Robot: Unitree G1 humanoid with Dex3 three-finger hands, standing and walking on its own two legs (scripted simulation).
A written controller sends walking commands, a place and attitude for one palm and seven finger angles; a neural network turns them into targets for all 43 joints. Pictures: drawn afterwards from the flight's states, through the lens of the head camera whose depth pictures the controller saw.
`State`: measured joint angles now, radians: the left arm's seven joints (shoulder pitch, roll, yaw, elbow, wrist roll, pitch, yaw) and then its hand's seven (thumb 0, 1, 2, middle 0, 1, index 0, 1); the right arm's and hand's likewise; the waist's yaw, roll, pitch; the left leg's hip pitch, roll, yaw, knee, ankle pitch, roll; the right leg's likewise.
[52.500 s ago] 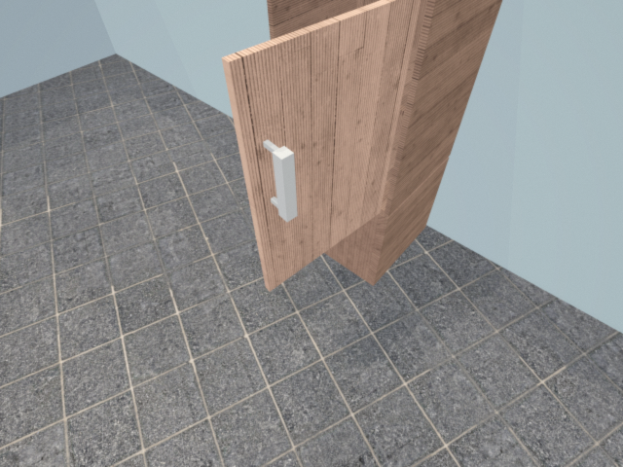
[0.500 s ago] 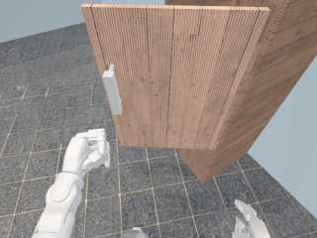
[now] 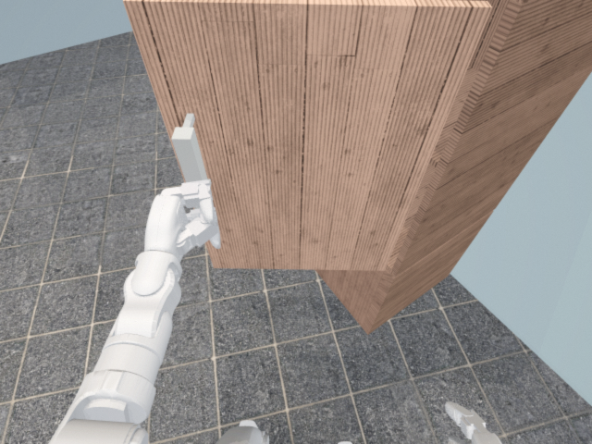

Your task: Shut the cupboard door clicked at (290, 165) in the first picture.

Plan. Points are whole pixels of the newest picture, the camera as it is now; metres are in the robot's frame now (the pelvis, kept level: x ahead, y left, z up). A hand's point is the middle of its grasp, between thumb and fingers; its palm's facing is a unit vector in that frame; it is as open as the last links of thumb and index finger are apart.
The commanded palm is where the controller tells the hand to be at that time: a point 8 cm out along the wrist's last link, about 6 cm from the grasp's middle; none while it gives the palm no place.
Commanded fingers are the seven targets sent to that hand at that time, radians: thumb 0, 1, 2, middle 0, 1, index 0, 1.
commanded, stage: bring the fist close to the handle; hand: left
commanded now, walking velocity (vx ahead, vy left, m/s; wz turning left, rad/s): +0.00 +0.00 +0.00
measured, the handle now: (197, 163) +0.51 +0.16 +0.08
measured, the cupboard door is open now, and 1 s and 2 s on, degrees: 55 52 41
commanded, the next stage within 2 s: push the door shut along its arc in 0.46 s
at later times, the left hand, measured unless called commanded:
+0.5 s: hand (217, 218) +0.40 +0.12 +0.08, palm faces -0.03 -1.00 -0.01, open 3.1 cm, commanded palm +0.38 +0.17 +0.08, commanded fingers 0.00 0.90 0.90 -1.30 -1.50 -1.30 -1.50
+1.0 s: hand (223, 189) +0.45 +0.12 +0.08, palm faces -0.13 -0.99 -0.02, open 3.1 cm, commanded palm +0.45 +0.16 +0.08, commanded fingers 0.00 0.90 0.90 -1.30 -1.50 -1.30 -1.50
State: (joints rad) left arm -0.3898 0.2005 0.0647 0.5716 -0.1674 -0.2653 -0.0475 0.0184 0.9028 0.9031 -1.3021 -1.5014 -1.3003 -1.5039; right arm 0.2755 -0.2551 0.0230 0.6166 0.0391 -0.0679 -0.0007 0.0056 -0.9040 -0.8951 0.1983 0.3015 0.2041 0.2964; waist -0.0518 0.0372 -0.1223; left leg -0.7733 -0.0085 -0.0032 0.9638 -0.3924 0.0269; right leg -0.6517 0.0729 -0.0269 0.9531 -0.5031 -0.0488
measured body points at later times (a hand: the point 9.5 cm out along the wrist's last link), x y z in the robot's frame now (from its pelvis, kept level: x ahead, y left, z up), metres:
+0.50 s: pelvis -0.01 +0.00 +0.00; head +0.04 +0.00 +0.45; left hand +0.40 +0.17 +0.08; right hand +0.07 -0.26 -0.12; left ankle +0.05 +0.10 -0.68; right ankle -0.02 -0.09 -0.68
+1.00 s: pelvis -0.01 +0.01 -0.01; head +0.06 +0.01 +0.44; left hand +0.45 +0.17 +0.08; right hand +0.04 -0.26 -0.13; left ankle +0.05 +0.10 -0.68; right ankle -0.02 -0.09 -0.68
